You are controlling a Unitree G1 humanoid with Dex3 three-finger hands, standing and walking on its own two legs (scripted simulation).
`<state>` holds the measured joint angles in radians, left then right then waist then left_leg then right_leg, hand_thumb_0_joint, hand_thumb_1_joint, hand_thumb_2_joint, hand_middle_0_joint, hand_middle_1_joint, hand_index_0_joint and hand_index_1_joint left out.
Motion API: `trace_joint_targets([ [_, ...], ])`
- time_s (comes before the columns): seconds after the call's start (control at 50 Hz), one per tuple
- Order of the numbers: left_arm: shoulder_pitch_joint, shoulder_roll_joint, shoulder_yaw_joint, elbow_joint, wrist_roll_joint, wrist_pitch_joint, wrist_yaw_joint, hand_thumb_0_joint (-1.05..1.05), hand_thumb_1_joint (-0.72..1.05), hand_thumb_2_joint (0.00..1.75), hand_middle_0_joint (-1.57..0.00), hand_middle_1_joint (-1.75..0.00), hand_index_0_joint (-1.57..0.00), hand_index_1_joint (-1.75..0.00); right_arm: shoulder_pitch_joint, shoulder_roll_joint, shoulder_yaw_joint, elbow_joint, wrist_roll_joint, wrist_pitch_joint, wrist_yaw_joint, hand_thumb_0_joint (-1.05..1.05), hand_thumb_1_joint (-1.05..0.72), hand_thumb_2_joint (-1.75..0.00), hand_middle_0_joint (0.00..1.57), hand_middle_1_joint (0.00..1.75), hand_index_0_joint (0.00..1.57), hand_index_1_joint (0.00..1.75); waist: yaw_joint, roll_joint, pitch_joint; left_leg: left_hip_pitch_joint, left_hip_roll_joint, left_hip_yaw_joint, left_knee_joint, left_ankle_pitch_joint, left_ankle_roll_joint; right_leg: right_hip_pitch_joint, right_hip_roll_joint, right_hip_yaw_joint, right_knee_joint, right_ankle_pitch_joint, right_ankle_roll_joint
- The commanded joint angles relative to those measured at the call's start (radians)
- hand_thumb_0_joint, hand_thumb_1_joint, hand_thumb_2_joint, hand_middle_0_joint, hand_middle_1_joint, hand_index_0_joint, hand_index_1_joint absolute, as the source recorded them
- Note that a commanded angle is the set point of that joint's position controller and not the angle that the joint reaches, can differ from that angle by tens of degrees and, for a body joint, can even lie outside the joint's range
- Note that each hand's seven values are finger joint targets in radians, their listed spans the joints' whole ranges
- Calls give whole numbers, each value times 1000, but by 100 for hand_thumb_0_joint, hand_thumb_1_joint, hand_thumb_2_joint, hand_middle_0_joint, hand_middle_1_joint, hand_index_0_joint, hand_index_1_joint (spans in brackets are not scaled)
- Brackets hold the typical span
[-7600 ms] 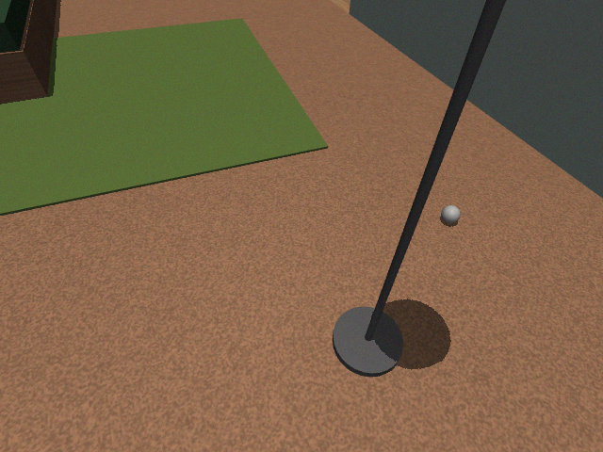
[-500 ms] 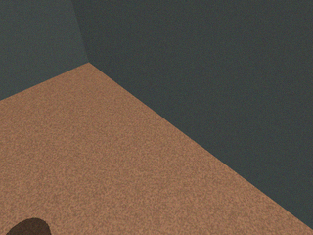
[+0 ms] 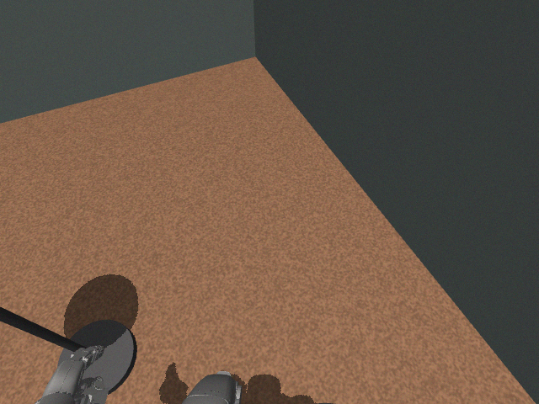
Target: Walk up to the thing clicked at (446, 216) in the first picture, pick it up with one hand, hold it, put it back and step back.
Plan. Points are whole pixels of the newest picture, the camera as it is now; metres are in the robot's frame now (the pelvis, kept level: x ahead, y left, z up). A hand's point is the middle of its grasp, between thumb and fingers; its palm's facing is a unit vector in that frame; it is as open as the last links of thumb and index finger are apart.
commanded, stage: walk up
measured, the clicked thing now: out of the picture +0.76 +1.20 -0.73
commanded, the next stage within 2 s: none
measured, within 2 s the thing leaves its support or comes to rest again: neither
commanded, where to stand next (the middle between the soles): +0.09 +0.02 m, yaw +59 degrees
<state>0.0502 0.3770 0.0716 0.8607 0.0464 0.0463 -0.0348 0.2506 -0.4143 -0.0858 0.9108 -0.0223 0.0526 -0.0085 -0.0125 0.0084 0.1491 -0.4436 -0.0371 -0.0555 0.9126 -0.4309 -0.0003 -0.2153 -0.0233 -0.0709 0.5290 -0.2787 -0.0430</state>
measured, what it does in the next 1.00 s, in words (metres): steps on the spot, turning left: left foot, then right foot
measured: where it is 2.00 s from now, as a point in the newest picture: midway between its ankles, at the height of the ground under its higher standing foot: outside the picture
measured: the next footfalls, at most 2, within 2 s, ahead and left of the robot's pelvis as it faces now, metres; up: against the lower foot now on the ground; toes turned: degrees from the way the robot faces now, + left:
left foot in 0.28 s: +0.04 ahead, +0.14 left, +0.00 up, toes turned +17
right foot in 0.64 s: +0.15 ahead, -0.10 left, +0.00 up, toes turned +28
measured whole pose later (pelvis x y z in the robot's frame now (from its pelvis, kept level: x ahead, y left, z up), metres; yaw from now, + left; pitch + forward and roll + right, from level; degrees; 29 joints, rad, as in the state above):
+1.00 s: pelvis +0.02 -0.03 -0.01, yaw +42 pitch -2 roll +1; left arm 0.27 0.44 0.06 0.72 0.04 -0.01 -0.03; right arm 0.29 -0.43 -0.07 0.76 -0.01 0.03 0.04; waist 0.05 -0.01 0.11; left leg -0.38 0.02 -0.01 0.79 -0.41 -0.01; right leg -0.30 -0.17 -0.17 0.69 -0.35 0.01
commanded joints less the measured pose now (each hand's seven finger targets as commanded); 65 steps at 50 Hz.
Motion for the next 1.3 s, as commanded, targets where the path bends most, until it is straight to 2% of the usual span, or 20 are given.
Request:
trace_joint_targets([
  [0.0, -102, 196, 57, -138, 2, -43, 15, 0, 90, 90, -20, -30, -20, -30, 54, -168, -49, -111, -6, -21, 31, 0, -90, -90, 20, 30, 20, 30, 4, -172, -73, -67, 82, -2, 140, 68, -3, 8, -259, 171, -255, 32, -160],
  [0.1, 59, 235, 73, -153, 6, -54, -1, 0, 90, 90, -20, -30, -20, -30, -3, -146, -35, -178, -4, -22, 53, 0, -90, -90, 20, 30, 20, 30, 76, -159, -103, -78, 90, 76, -107, 68, -7, 212, -289, 103, -195, 256, -162],
  [0.22, 40, 251, 73, -206, -6, -30, -23, 0, 90, 90, -20, -30, -20, -30, 138, -168, -65, -181, -5, -48, 31, 0, -90, -90, 20, 30, 20, 30, 5, -85, -183, 261, 28, 163, -416, 188, 32, 10, -298, -37, 58, 106, -84],
  [0.24, 75, 212, 62, -207, -14, -26, -23, 0, 90, 90, -20, -30, -20, -30, 167, -197, -78, -178, -15, -57, 21, 0, -90, -90, 20, 30, 20, 30, -10, 4, -219, 370, 23, 98, -475, 202, 66, -68, -234, -68, 208, 28, -30],
  [0.26, 121, 148, 47, -213, -22, -22, -25, 0, 90, 90, -20, -30, -20, -30, 152, -277, -94, -208, -25, -63, 9, 0, -90, -90, 20, 30, 20, 30, -2, 249, -199, 429, 193, -200, -594, 220, 141, -247, -100, -136, 418, -201, 43],
  [0.3, 50, 208, 59, -233, -13, -14, -18, 0, 90, 90, -20, -30, -20, -30, 129, -346, -107, -246, -19, -68, -4, 0, -90, -90, 20, 30, 20, 30, -20, 206, -145, 307, 415, -589, -620, 242, 327, -351, -39, 87, 581, -354, 60],
  [0.38, 183, 219, 48, -179, -30, -15, -16, 0, 90, 90, -20, -30, -20, -30, 63, -251, -64, -288, -4, -92, -24, 0, -90, -90, 20, 30, 20, 30, 30, 131, -194, 350, 235, -247, -488, 411, 202, -336, -55, 128, 498, -213, 35],
  [0.52, 163, 189, 44, -209, -33, -43, 13, 0, 90, 90, -20, -30, -20, -30, 91, -261, -68, -332, -12, -79, -17, 0, -90, -90, 20, 30, 20, 30, 4, 155, -166, 187, 219, -315, -395, 727, 225, -178, 12, 64, 320, -210, 37],
  [0.6, 268, 192, 53, -178, -32, -69, 31, 0, 90, 90, -20, -30, -20, -30, 1, -238, -61, -376, -1, -53, -4, 0, -90, -90, 20, 30, 20, 30, 69, 127, -220, 69, 108, -283, -247, 612, 132, 46, 51, 50, 16, 5, -3],
  [0.64, 330, 356, 91, -180, -7, -84, 46, 0, 90, 90, -20, -30, -20, -30, -39, -126, -28, -413, 14, -49, -6, 0, -90, -90, 20, 30, 20, 30, 112, -259, -203, -230, -108, -72, 64, 81, 21, 188, -336, 515, -200, 50, -103],
  [0.68, 145, 391, 100, -225, -9, -77, 41, 0, 90, 90, -20, -30, -20, -30, 63, -218, -58, -361, -8, -32, -19, 0, -90, -90, 20, 30, 20, 30, 43, -247, -164, -194, 9, -88, 331, -180, 5, -3, -557, 701, -256, -7, -309],
  [0.74, 125, 273, 69, -219, -17, -89, 48, 0, 90, 90, -20, -30, -20, -30, 82, -220, -68, -300, -2, -38, 17, 0, -90, -90, 20, 30, 20, 30, 16, -147, -84, -147, 25, -61, 301, -10, -9, -31, -290, 276, -158, 68, -171],
  [0.78, 174, 283, 80, -190, -11, -89, 49, 0, 90, 90, -20, -30, -20, -30, 89, -189, -60, -289, -3, -37, 32, 0, -90, -90, 20, 30, 20, 30, 39, -204, -89, -163, 28, -28, 231, 53, -11, 9, -232, 184, -137, 2, -129],
  [0.88, 223, 316, 91, -215, 0, -88, 25, 0, 90, 90, -20, -30, -20, -30, 7, -172, -43, -283, 9, -57, 40, 0, -90, -90, 20, 30, 20, 30, 93, -274, -126, -109, 45, 56, -71, -30, -25, 107, -289, 132, -109, 58, -177],
  [1.0, 161, 281, 59, -219, -24, -49, 11, 0, 90, 90, -20, -30, -20, -30, 156, -187, -56, -178, 12, -86, 15, 0, -90, -90, 20, 30, 20, 30, 6, -103, -194, 291, -20, 128, -363, 163, 12, -133, -268, -10, 160, -43, -77],
  [1.02, 190, 231, 44, -215, -31, -42, 13, 0, 90, 90, -20, -30, -20, -30, 175, -228, -67, -176, 4, -94, 5, 0, -90, -90, 20, 30, 20, 30, -13, 22, -206, 359, 30, -22, -455, 90, 57, -225, -210, -30, 306, -132, -29],
  [1.04, 195, 165, 25, -232, -40, -35, 10, 0, 90, 90, -20, -30, -20, -30, 155, -323, -83, -204, -15, -98, -6, 0, -90, -90, 20, 30, 20, 30, -2, 250, -159, 361, 266, -460, -573, 21, 149, -435, -78, -56, 513, -322, 37],
  [1.08, 138, 279, 50, -211, -32, -32, 33, 0, 90, 90, -20, -30, -20, -30, 100, -387, -88, -218, -3, -96, -13, 0, -90, -90, 20, 30, 20, 30, -14, 184, -61, 118, 388, -667, -638, -22, 300, -387, -87, 104, 587, -345, 33],
  [1.14, 233, 262, 55, -143, -40, -37, 27, 0, 90, 90, -20, -30, -20, -30, 41, -264, -44, -224, 7, -106, -27, 0, -90, -90, 20, 30, 20, 30, 38, 144, -100, 219, 226, -321, -471, 377, 207, -373, -98, 122, 535, -222, 26],
  [1.28, 226, 222, 50, -127, -34, -45, 30, 0, 90, 90, -20, -30, -20, -30, 70, -271, -42, -226, 0, -98, -28, 0, -90, -90, 20, 30, 20, 30, 11, 188, -163, 136, 213, -314, -400, 484, 231, -204, -32, 53, 374, -218, 24],
])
